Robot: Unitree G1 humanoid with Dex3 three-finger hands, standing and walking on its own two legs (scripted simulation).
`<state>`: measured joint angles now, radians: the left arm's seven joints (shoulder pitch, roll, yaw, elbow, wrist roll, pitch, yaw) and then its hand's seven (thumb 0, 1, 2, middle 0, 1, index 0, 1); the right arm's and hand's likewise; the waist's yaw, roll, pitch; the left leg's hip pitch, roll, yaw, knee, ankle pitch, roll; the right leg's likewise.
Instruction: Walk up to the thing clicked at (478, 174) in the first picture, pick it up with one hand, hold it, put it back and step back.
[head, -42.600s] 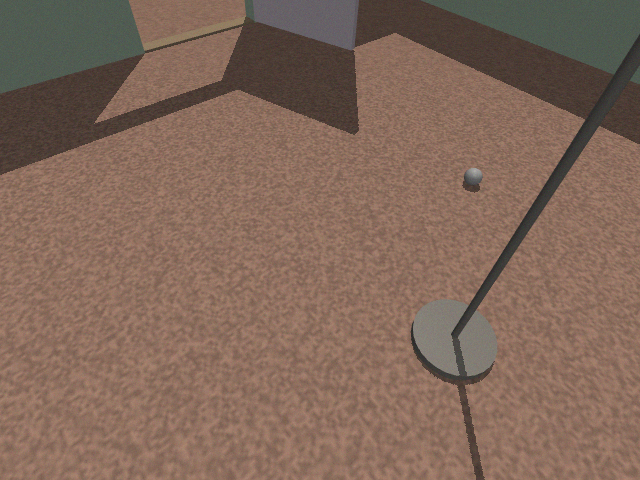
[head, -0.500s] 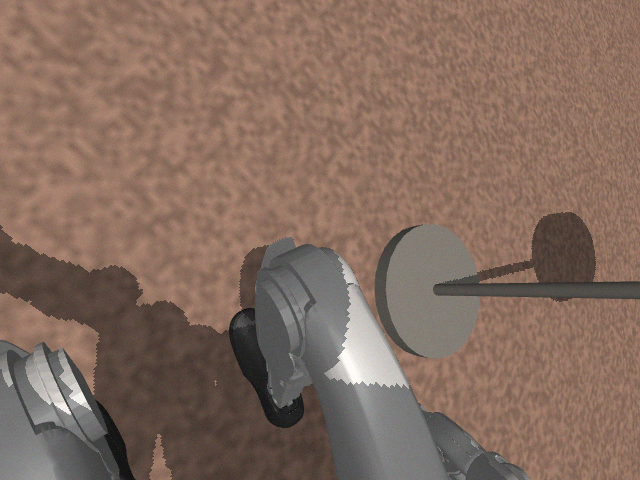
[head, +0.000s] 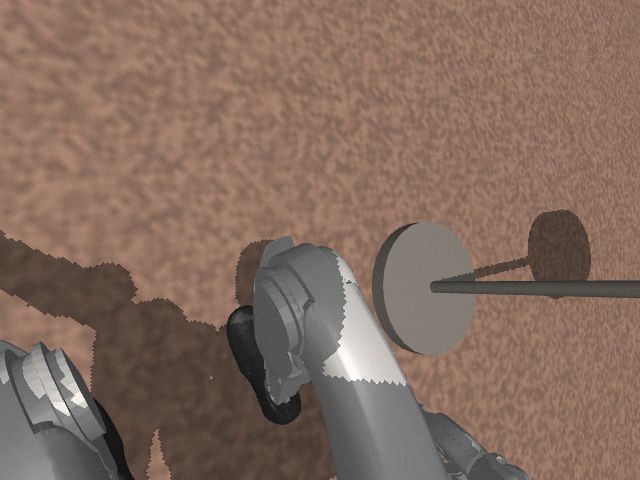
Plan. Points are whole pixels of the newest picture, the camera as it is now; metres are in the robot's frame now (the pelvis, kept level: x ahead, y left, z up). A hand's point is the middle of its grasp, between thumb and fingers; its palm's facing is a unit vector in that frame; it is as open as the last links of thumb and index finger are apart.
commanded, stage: open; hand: left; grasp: from above
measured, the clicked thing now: out of the picture +0.49 +0.32 -0.27
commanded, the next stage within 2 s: withdraw in 0.16 s
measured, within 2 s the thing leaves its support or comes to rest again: neither
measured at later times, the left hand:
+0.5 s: hand out of the picture +0.49 +0.32 -0.21, palm faces -0.34 -0.12 -0.93, open 14.1 cm
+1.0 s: hand out of the picture +0.44 +0.31 -0.09, palm faces -0.50 -0.13 -0.86, open 14.0 cm
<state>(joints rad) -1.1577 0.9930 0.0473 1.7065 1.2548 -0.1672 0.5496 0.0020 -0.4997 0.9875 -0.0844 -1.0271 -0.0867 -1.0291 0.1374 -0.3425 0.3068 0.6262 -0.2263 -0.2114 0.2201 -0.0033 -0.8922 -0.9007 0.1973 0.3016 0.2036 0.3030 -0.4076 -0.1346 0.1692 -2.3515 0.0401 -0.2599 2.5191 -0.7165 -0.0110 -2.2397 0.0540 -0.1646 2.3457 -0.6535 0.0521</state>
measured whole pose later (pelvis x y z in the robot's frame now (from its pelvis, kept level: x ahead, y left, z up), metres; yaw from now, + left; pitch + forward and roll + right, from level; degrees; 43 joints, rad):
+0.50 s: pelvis +0.00 +0.00 +0.00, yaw +1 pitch +31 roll -13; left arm -1.06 0.93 0.09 1.51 1.24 -0.14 0.52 0.00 -0.52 0.99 -0.08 -1.02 -0.08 -1.01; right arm 0.18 -0.33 0.26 0.64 -0.22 -0.20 0.24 0.00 -0.90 -0.90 0.20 0.30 0.20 0.30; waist -0.37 -0.09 0.11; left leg -2.36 0.04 -0.25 2.51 -0.72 -0.02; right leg -2.25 0.05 -0.16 2.34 -0.66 0.04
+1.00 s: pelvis -0.02 -0.01 +0.05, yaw +7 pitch +32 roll -8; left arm -1.08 0.71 -0.06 1.38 1.15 -0.12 0.15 0.00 -0.52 1.02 -0.09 -1.02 -0.08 -1.03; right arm 0.17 -0.33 0.12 0.63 -0.10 0.01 0.11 0.00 -0.90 -0.90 0.20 0.30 0.20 0.30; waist -0.26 0.00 -0.04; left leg -2.25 0.02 -0.15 2.30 -0.62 -0.01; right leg -2.17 0.01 -0.09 2.21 -0.61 0.02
